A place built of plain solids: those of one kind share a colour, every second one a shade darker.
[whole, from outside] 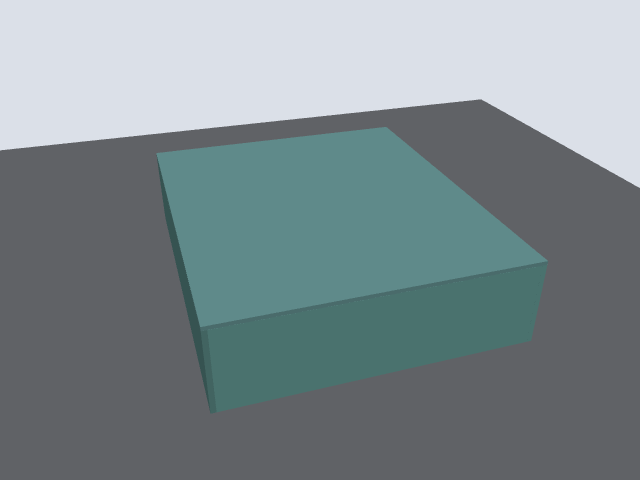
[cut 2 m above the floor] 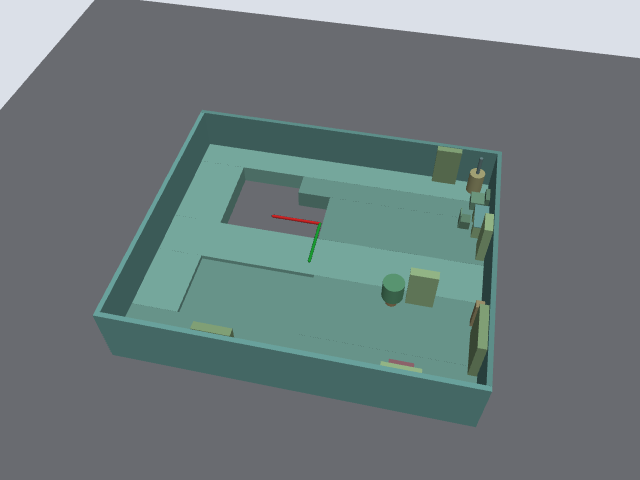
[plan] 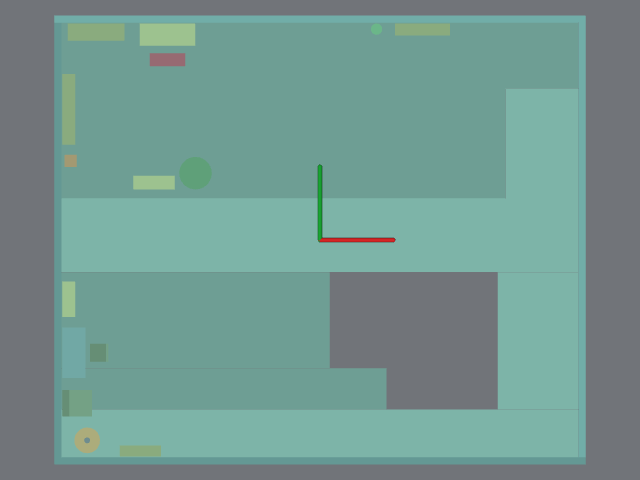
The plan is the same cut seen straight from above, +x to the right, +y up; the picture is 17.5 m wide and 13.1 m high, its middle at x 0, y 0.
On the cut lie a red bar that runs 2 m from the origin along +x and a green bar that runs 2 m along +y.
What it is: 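A home; one open living floor with 2 sunken areas, their rims bare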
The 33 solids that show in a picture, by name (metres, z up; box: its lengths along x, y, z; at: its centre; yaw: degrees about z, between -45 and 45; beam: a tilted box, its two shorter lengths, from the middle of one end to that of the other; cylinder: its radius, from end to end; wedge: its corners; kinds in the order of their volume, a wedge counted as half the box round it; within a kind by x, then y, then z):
{
 "floor_1": {"box": [7.07, 3.0, 0.94], "at": [-3.52, 2.64, 0.42]},
 "floor_2": {"box": [7.32, 2.62, 0.94], "at": [-3.39, -2.19, 0.42]},
 "floor_3": {"box": [8.87, 1.13, 0.94], "at": [-2.62, -4.06, 0.42]},
 "floor_4": {"box": [14.11, 1.31, 0.94], "at": [0.0, -5.28, 0.42]},
 "floor_5": {"box": [14.11, 2.02, 0.94], "at": [0.0, 0.13, 0.42]},
 "floor_6": {"box": [14.11, 1.79, 0.94], "at": [0.0, 5.04, 0.42]},
 "floor_7": {"box": [5.05, 3.0, 0.74], "at": [2.54, 2.64, 0.32]},
 "floor_8": {"box": [2.2, 3.74, 0.94], "at": [5.95, -2.75, 0.42]},
 "floor_9": {"box": [1.99, 3.0, 0.94], "at": [6.06, 2.64, 0.42]},
 "wall_1": {"box": [0.2, 11.86, 3.47], "at": [-7.15, 0.0, 1.69]},
 "wall_2": {"box": [14.51, 0.2, 3.47], "at": [0.0, -6.03, 1.69]},
 "wall_3": {"box": [14.51, 0.2, 3.47], "at": [0.0, 6.03, 1.69]},
 "wall_4": {"box": [0.2, 11.86, 3.47], "at": [7.15, 0.0, 1.69]},
 "roof_1": {"box": [14.51, 12.26, 0.16], "at": [0.0, 0.0, 3.5]},
 "case_1": {"box": [0.36, 0.97, 2.18], "at": [-6.86, -1.62, 1.98]},
 "case_2": {"box": [0.35, 1.93, 2.0], "at": [-6.86, 3.56, 1.89]},
 "case_3": {"box": [0.64, 0.44, 0.7], "at": [-6.72, -2.61, 1.24]},
 "case_4": {"box": [1.55, 0.48, 0.65], "at": [-6.11, 5.67, 1.22]},
 "case_5": {"box": [1.13, 0.3, 2.17], "at": [-4.9, -5.76, 1.98]},
 "case_6": {"box": [1.13, 0.38, 1.94], "at": [-4.53, 1.57, 1.86]},
 "case_7": {"box": [1.51, 0.61, 1.18], "at": [-4.16, 5.6, 1.48]},
 "case_8": {"box": [1.5, 0.33, 2.07], "at": [2.8, 5.75, 1.92]},
 "bush_1": {"cylinder": 0.44, "from": [-3.4, 1.82, 1.37], "to": [-3.4, 1.82, 2.24]},
 "bush_2": {"cylinder": 0.15, "from": [1.54, 5.76, 1.39], "to": [1.54, 5.76, 2.08]},
 "chair_1": {"box": [0.19, 0.73, 0.8], "at": [-6.94, -4.46, 1.29]},
 "chair_2": {"box": [0.62, 0.73, 0.48], "at": [-6.53, -4.46, 1.13]},
 "chair_3": {"box": [0.44, 0.5, 0.46], "at": [-6.06, -3.08, 1.12]},
 "chair_4": {"box": [0.06, 0.5, 0.84], "at": [-5.81, -3.08, 1.31]},
 "stove_1": {"cylinder": 0.35, "from": [-6.35, -5.47, 0.89], "to": [-6.35, -5.47, 1.96]},
 "bench_1": {"box": [0.97, 0.36, 0.48], "at": [-4.16, 4.92, 1.13]},
 "totem_1": {"box": [0.34, 0.34, 1.36], "at": [-6.8, 2.16, 1.57]},
 "table_1": {"box": [0.64, 1.38, 0.04], "at": [-6.72, -3.08, 1.61]},
 "flue_1": {"cylinder": 0.08, "from": [-6.35, -5.47, 1.96], "to": [-6.35, -5.47, 3.42]}
}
